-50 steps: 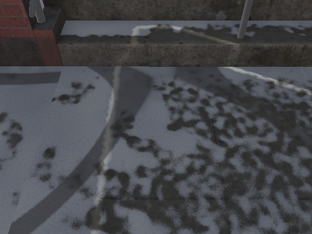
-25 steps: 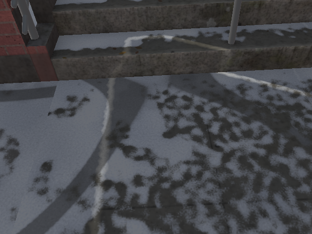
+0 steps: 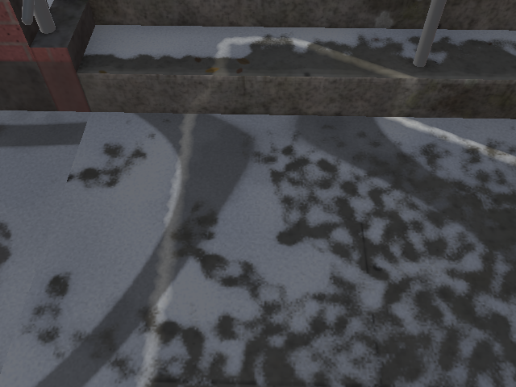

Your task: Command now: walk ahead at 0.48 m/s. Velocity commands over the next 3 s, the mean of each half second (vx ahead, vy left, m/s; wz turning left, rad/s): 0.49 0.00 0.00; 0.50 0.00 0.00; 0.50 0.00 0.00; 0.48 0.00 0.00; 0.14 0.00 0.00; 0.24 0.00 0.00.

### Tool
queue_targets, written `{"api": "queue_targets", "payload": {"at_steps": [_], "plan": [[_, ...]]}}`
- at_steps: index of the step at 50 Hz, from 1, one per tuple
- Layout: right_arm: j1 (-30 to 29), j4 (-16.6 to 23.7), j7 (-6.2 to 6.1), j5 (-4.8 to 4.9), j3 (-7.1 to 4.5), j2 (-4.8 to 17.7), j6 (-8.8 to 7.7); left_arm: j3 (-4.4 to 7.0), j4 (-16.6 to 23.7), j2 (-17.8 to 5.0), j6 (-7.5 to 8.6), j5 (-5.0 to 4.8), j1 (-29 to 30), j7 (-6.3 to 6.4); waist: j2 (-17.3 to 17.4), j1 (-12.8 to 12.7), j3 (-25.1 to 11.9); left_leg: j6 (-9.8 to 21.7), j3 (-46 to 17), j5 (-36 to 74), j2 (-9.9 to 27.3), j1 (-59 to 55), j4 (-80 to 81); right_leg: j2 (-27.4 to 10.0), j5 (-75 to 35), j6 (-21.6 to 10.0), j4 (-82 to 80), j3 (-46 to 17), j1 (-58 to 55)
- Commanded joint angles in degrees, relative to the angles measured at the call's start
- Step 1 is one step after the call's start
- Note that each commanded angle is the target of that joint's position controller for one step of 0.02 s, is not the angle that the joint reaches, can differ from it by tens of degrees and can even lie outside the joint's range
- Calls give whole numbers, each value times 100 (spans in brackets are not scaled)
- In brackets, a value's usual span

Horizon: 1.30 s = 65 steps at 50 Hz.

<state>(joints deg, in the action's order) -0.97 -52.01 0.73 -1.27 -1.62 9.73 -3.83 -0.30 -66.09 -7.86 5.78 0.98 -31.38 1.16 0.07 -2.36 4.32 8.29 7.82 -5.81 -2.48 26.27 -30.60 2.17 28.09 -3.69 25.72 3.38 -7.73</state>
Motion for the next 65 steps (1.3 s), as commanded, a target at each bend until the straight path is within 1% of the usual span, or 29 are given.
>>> {"api": "queue_targets", "payload": {"at_steps": [1, 2, 3, 4, 6, 8, 12, 17, 22, 25, 27, 28, 29, 30, 31, 32, 34, 36, 40, 50, 53, 55, 56, 57, 58, 59, 61, 63, 65], "plan": [[2939, -567, -82, -219, -466, 1538, -16, 40, 385, -104, 1, -157, -641, -89, 1074, 811, -1812, 1291, -4327, -1435, 2628, -4546, 1008, 161, 96, -168, 5282, -15, 3781], [2525, -569, -10, 40, -459, 1360, 14, 192, 438, -687, -22, -59, -164, -89, 424, 819, -1520, 1289, -4774, -2264, 2426, -4008, 1691, -11, -260, -290, 5660, -699, 4307], [1895, -465, 5, 100, -356, 1012, -10, 237, 678, -787, -2, -30, 444, -111, 306, 568, -627, 1073, -3854, -2313, 2282, -3136, 1904, -322, -880, -325, 5395, -655, 4521], [1634, -451, 30, 84, -263, 642, -74, 247, 744, -737, 20, -5, 744, -123, -25, 434, -219, 899, -3262, -1569, 2044, -2402, 2101, -498, -1218, -320, 5072, -621, 4297], [1714, -603, -26, 48, -132, 291, -176, 245, 713, -495, -105, 103, 649, -170, -39, 78, -103, 587, -2350, -461, 1602, -1638, 2221, -704, -1333, -208, 4546, -625, 3667], [2048, -745, -71, 48, -104, 351, -262, 243, 754, -348, -220, 121, 666, -219, 54, -25, -89, 532, -1909, 325, 1455, -1510, 2254, -722, -1346, -97, 4231, -511, 3580], [2572, -859, -84, 65, -85, 568, -283, 275, 1126, -496, -343, 116, 1674, -272, 203, 95, 174, 388, -1408, 804, 1259, -1685, 2436, -849, -2040, 75, 3425, -234, 4376], [3167, -941, -106, 75, -5, 516, -269, 219, 1521, -452, -328, 12, 2889, -302, 333, 432, 244, 134, -1062, 1792, 1109, -2212, 2344, -673, -2844, 175, 1882, 79, 4509], [3572, -1081, -178, 0, 1, 580, -243, 201, 1765, -501, -273, -4, 3581, -288, 422, 617, 300, 223, -1030, 2538, 1353, -3206, 2025, -445, -2663, -3, 1009, 220, 4554], [3330, -1075, -220, -35, -37, 707, -236, 261, 1742, -612, -194, 3, 3248, -240, 472, 319, 124, 199, -893, 4051, 1476, -3454, 1353, -177, -2005, -279, 630, 308, 3813], [3122, -1055, -212, -12, -70, 820, -208, 394, 1289, -796, -115, 18, 1855, -150, 419, -267, -558, 65, -727, 4760, 1324, -3256, -174, 143, -2038, -523, 119, 400, 2207], [3020, -962, -194, 44, -48, 764, -218, 508, 1008, -1067, -66, 132, 885, -91, 302, -643, -1073, -19, -637, 3561, 1151, -2255, -1423, -386, -2052, -741, 48, -148, 737], [3299, -750, -133, 235, 57, 284, -224, 666, 944, -1661, -62, 273, 139, -53, -704, -631, -1882, -262, -238, 567, 411, -471, -3618, -2095, -1516, -1322, -152, -2493, -873], [3534, -817, -116, 217, -57, 491, -201, 685, 922, -1640, -156, 98, 385, -145, -919, -402, -2121, -260, -773, -2307, -197, 586, -4799, -2659, -1526, -1797, -909, -4279, -1031], [3005, -687, -127, 101, -117, 657, -170, 617, 997, -1363, -173, -43, 1045, -182, -413, -134, -1164, -204, -1065, -1815, 244, 1011, -4859, -2397, -1077, -1582, -1076, -3451, -213], [2559, -560, -98, 53, -112, 595, -196, 517, 1075, -968, -133, -67, 1483, -213, -142, -35, -541, -216, -1050, -1379, 440, 995, -4557, -2161, -1263, -1394, -1341, -2769, 637], [2458, -534, -53, -55, -122, 393, -102, 374, 960, -531, -49, -31, 1610, -173, -103, 330, -106, -296, -1032, -1045, 730, 477, -3861, -1648, -1994, -972, -1628, -1845, 1627], [2563, -551, 18, -107, -110, 228, 29, 343, 803, -547, 35, -21, 1307, -129, -197, 459, -136, -404, -914, -929, 737, 241, -3613, -1445, -2677, -890, -1695, -1401, 1840], [1669, -200, 71, -89, -138, 353, 144, 356, 677, -820, 81, -30, 842, -123, -260, 400, 73, -583, -700, -250, 877, 934, -2888, -1276, -3109, -854, -1912, -961, 1700], [-223, 456, 82, 14, -58, 379, 76, 291, 427, -852, 42, 30, -133, -38, -420, -112, 265, -495, -337, 379, 581, 1148, -518, -1415, -4288, -787, -1633, -632, 270], [-18, 466, 54, 12, -108, 469, -4, 326, 414, -958, 23, 67, 46, 13, -438, 116, 167, -243, -259, -233, 365, 564, -120, -1535, -5495, -707, -1071, -516, -2], [1225, 56, -27, -8, -222, 614, -82, 353, 427, -1053, -9, 48, 248, 9, -374, 653, -461, -17, -85, -254, -15, -992, 367, -1343, -6564, -539, 341, -298, 175], [2169, -241, -90, -93, -334, 890, -148, 328, 508, -1001, 7, 6, 346, -4, -215, 1014, -1032, 175, -491, -226, 350, -2437, 482, -1143, -5652, -438, 1502, -188, 1006], [3015, -344, -144, -245, -486, 1470, -172, 218, 730, -577, 16, -193, 124, -61, 725, 1101, -1834, 696, -2670, -969, 1979, -4124, 703, -504, -3144, -201, 3573, 195, 2764], [2853, -362, -65, -102, -526, 1542, -77, 308, 684, -706, 8, -201, -122, -88, 1190, 871, -2141, 1143, -4726, -1032, 2697, -4444, 1509, 227, 90, -175, 4915, -234, 3935], [2151, -263, -32, 37, -460, 1295, -45, 374, 772, -924, -27, -85, 371, -82, 525, 600, -1260, 949, -3945, -1353, 2435, -3667, 1618, -230, -397, -243, 5083, -617, 4359], [1510, -205, 0, 52, -281, 669, -117, 348, 892, -693, -18, -24, 937, -139, 86, 320, -305, 570, -2673, -721, 1923, -2243, 2038, -620, -1118, -209, 4434, -579, 4127], [1619, -390, -60, 42, -184, 420, -206, 335, 858, -536, -162, 102, 822, -177, 241, 69, -180, 292, -1954, 6, 1548, -1688, 2199, -751, -1279, -101, 3999, -527, 3656], [1947, -556, -62, 75, -183, 550, -296, 345, 903, -514, -253, 123, 898, -237, 284, -10, -177, 290, -1649, 570, 1426, -1630, 2252, -762, -1472, -18, 3804, -419, 3686]]}}
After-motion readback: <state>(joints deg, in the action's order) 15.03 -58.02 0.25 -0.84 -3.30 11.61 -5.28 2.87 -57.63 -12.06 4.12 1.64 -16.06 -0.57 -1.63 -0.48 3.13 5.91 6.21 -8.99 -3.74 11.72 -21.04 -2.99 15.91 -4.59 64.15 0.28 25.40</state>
